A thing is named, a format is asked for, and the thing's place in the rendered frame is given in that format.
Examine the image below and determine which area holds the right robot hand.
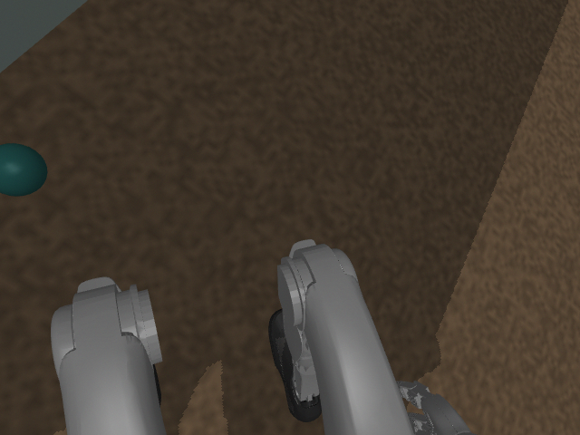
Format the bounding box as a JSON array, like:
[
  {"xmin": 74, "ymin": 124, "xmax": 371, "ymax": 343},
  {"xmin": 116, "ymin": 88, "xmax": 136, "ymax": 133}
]
[{"xmin": 396, "ymin": 381, "xmax": 471, "ymax": 435}]

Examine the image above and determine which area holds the right robot foot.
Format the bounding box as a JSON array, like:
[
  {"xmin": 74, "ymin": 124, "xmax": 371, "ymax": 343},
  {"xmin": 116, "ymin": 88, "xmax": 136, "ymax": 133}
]
[{"xmin": 268, "ymin": 309, "xmax": 322, "ymax": 422}]

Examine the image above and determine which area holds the ball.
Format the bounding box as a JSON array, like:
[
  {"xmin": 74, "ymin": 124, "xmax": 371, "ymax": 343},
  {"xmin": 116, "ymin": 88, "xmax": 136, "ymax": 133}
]
[{"xmin": 0, "ymin": 143, "xmax": 47, "ymax": 197}]

